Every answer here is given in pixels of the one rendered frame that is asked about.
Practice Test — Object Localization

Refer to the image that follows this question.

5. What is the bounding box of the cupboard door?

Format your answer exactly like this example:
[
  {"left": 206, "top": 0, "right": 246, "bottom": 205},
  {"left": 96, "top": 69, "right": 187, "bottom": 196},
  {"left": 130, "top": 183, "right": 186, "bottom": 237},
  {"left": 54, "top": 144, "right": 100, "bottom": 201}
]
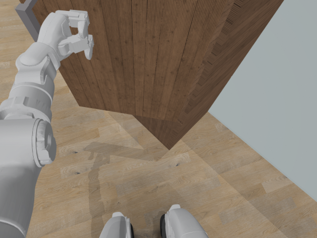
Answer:
[{"left": 19, "top": 0, "right": 228, "bottom": 122}]

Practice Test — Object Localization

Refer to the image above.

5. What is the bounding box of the left robot shin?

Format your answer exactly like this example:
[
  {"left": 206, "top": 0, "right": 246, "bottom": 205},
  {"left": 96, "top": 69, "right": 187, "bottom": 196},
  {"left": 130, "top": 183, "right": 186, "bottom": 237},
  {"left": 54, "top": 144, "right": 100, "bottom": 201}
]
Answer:
[{"left": 112, "top": 212, "right": 124, "bottom": 217}]

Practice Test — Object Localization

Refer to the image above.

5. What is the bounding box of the robot left forearm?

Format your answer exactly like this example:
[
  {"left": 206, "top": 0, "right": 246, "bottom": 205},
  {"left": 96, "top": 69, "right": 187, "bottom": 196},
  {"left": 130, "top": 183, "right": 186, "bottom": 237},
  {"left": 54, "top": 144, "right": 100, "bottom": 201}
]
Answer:
[{"left": 0, "top": 42, "right": 60, "bottom": 123}]

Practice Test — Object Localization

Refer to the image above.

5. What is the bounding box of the robot left upper arm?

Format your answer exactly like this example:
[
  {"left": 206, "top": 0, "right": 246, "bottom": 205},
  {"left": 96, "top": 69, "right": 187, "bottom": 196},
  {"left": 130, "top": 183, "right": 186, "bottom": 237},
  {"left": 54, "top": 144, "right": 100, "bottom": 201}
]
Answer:
[{"left": 0, "top": 118, "right": 56, "bottom": 238}]

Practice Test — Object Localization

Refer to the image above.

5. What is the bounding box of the handle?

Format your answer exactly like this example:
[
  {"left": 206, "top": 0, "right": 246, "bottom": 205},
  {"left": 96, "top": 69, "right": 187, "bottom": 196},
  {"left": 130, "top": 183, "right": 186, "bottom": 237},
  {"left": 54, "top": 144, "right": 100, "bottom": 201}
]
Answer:
[{"left": 15, "top": 0, "right": 41, "bottom": 42}]

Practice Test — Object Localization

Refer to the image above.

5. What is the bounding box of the robot left hand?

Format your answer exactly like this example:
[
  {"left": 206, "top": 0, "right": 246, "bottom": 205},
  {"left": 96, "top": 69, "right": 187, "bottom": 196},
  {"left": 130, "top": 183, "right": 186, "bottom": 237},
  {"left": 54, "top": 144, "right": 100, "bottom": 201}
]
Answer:
[{"left": 37, "top": 10, "right": 94, "bottom": 61}]

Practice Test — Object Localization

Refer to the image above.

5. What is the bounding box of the robot left thigh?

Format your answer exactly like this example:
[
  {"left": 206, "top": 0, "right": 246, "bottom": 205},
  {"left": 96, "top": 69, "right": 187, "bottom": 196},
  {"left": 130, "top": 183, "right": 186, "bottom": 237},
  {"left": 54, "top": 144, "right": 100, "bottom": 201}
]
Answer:
[{"left": 99, "top": 216, "right": 131, "bottom": 238}]

